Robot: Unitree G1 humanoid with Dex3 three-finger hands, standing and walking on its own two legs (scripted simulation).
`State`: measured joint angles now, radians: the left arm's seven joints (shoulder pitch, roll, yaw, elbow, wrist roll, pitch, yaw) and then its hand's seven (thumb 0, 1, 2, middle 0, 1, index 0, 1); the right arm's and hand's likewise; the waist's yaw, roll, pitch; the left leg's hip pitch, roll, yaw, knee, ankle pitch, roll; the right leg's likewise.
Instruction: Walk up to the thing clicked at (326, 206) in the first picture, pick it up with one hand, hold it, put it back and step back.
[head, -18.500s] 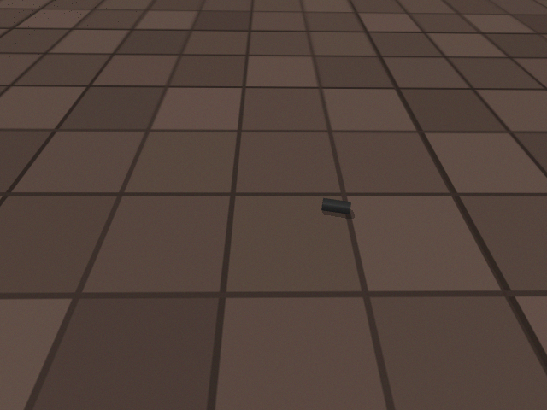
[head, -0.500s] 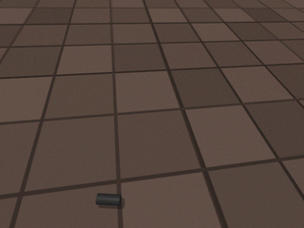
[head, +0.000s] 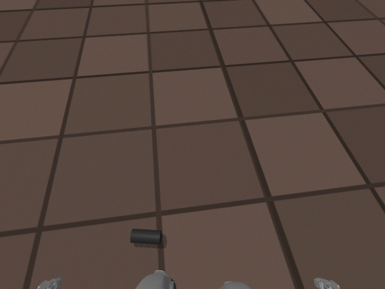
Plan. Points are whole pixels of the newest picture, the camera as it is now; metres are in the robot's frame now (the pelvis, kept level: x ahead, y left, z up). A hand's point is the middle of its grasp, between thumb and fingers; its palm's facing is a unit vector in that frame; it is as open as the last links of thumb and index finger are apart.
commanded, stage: walk up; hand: left
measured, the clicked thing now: (146, 236) +0.42 +0.23 -0.72
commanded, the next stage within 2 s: none
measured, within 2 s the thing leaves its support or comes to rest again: neither
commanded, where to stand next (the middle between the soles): +0.02 +0.00 m, yaw -2 degrees
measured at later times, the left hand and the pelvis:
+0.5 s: hand out of the picture +0.00 +0.27 -0.13, palm faces -0.01 -0.92 -0.40, open 7.4 cm; pelvis -0.02 +0.00 +0.01, yaw +1 degrees
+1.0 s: hand out of the picture +0.05 +0.27 -0.12, palm faces +0.02 -0.87 -0.50, open 7.4 cm; pelvis -0.06 -0.01 -0.01, yaw +3 degrees
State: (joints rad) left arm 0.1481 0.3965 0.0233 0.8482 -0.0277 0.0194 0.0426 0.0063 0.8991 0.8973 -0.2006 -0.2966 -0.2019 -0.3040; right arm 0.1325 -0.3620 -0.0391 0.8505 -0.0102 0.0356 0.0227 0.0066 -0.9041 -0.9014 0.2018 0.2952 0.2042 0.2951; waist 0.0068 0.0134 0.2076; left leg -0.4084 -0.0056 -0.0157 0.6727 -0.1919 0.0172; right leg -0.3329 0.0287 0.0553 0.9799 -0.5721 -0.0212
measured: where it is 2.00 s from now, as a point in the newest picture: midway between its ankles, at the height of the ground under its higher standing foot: outside the picture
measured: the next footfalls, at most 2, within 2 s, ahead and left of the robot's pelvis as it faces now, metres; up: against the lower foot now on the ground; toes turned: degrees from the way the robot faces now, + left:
left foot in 0.46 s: +0.04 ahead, +0.12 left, +0.00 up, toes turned +1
right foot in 0.76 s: +0.13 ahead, -0.14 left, +0.00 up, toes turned -2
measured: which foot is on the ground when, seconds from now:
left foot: down 0.00-0.20, up 0.22-0.44, down 0.46-0.76, up 0.78-1.00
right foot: down 0.00-0.50, up 0.52-0.74, down 0.76-1.00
